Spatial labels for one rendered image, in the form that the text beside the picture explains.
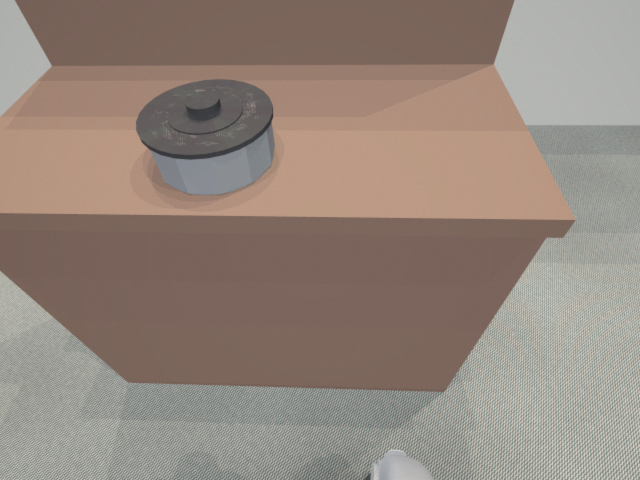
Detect pot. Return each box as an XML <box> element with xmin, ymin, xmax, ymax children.
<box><xmin>151</xmin><ymin>121</ymin><xmax>275</xmax><ymax>195</ymax></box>

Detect table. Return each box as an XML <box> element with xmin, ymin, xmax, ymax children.
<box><xmin>0</xmin><ymin>0</ymin><xmax>576</xmax><ymax>392</ymax></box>

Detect knob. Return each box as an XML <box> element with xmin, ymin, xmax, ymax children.
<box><xmin>185</xmin><ymin>91</ymin><xmax>221</xmax><ymax>116</ymax></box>

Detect robot right thigh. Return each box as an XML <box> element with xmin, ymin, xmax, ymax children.
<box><xmin>371</xmin><ymin>455</ymin><xmax>435</xmax><ymax>480</ymax></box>

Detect lid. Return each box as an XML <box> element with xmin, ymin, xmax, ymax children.
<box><xmin>136</xmin><ymin>79</ymin><xmax>273</xmax><ymax>160</ymax></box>

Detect robot right shin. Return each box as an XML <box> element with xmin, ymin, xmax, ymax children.
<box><xmin>383</xmin><ymin>449</ymin><xmax>406</xmax><ymax>458</ymax></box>

